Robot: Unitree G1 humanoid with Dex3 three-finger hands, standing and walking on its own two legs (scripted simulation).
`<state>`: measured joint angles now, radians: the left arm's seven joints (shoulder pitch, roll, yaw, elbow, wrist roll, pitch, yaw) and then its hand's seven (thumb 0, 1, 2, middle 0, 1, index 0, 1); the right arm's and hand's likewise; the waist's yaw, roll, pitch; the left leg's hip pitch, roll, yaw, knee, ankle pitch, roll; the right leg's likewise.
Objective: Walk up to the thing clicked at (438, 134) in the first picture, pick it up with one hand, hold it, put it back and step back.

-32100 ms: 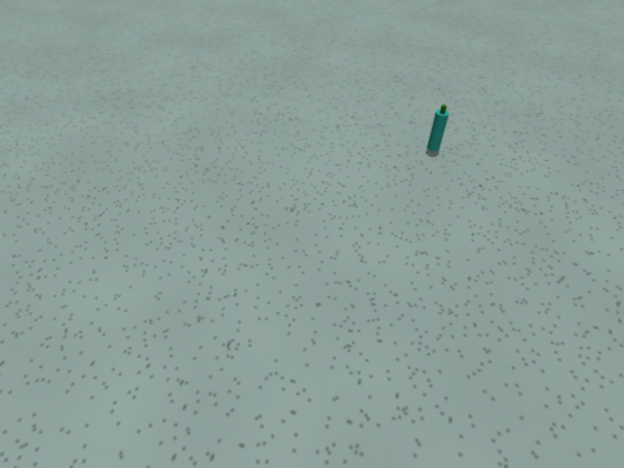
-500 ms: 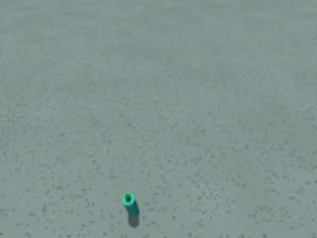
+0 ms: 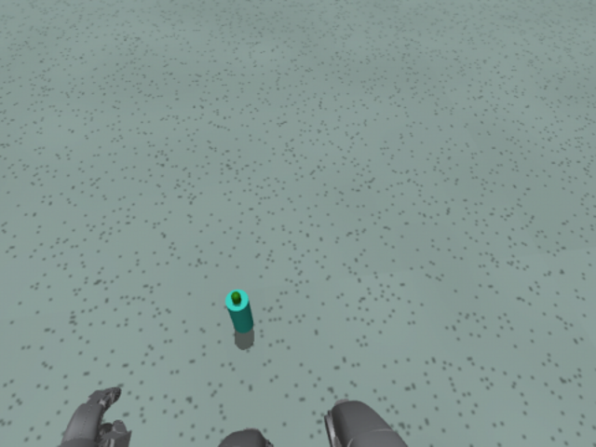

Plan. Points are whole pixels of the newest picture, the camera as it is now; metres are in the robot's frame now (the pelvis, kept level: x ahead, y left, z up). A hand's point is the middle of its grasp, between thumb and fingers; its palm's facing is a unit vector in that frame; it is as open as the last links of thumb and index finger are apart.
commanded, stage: step back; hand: left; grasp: from the side
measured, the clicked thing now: (239, 310) +0.51 +0.17 -0.63
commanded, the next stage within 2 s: none
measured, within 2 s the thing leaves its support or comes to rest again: neither
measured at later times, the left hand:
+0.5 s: hand out of the picture +0.01 +0.26 -0.14, palm faces -0.02 -0.92 -0.40, open 7.4 cm
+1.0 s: hand out of the picture -0.18 +0.27 -0.16, palm faces -0.11 -0.91 -0.39, open 7.4 cm
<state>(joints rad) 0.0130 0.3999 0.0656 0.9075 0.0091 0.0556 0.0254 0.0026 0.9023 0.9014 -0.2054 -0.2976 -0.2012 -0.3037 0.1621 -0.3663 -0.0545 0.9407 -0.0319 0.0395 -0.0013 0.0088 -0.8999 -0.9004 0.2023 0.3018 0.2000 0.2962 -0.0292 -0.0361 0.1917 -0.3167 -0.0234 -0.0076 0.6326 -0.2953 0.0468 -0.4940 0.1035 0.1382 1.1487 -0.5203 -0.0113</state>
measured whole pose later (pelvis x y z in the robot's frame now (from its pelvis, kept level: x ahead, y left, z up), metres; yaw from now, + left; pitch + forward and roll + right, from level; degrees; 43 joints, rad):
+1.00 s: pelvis -0.28 +0.00 -0.01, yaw -7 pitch -3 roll -1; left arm 0.21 0.38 0.09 0.86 0.03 0.05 -0.01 0.00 0.90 0.90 -0.21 -0.30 -0.20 -0.30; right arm 0.09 -0.40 -0.05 0.80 -0.03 0.04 -0.01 0.01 -0.90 -0.90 0.21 0.30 0.20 0.30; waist 0.01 0.03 0.18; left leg -0.47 0.08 0.03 0.66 -0.15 0.00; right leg -0.22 0.02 0.04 0.68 -0.42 0.01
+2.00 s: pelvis -0.57 -0.03 +0.00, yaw +1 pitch -3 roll +2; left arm 0.24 0.40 0.07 0.93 0.04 0.02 -0.01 0.00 0.90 0.90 -0.21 -0.30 -0.20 -0.30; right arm 0.23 -0.38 -0.06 0.98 -0.04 0.02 0.01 0.01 -0.90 -0.90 0.20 0.30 0.20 0.30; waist 0.04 -0.02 0.09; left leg -0.24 -0.06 -0.02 0.61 -0.32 0.01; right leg -0.34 -0.07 0.00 0.74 -0.40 -0.01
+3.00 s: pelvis -0.53 -0.01 +0.02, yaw +0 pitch -3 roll +0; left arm 0.08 0.34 0.00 1.12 0.01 -0.02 -0.01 0.00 0.90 0.90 -0.21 -0.30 -0.20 -0.30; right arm 0.02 -0.34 -0.02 1.11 -0.01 -0.02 0.01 0.01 -0.90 -0.90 0.20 0.30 0.20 0.30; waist 0.01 0.01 0.07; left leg -0.16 0.03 0.04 0.38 -0.17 -0.01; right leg -0.09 -0.03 0.01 0.38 -0.23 0.03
